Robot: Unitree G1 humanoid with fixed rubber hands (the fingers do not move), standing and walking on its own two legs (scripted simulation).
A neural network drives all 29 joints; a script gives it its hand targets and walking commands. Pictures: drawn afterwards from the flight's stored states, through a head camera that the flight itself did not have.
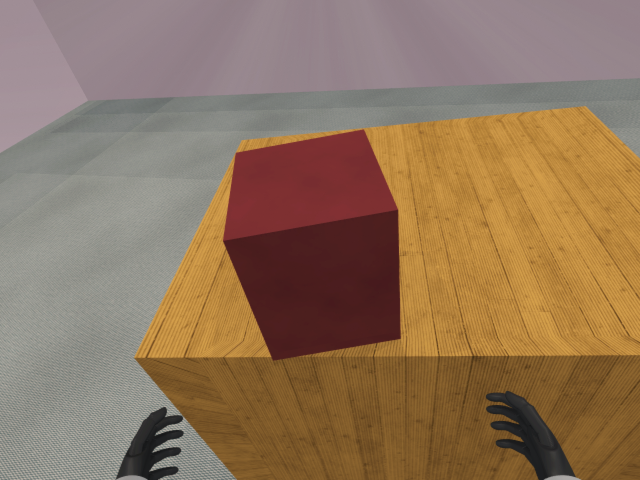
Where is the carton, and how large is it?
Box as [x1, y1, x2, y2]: [223, 129, 400, 360]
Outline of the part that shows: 363,129 237,152 235,155 223,241 273,360 400,338 397,208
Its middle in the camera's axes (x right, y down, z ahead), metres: +0.00 +0.01 +0.59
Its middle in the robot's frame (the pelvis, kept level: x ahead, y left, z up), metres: +0.43 +0.03 +0.08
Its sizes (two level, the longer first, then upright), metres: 0.210 0.200 0.250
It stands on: a pedestal, 0.70 m high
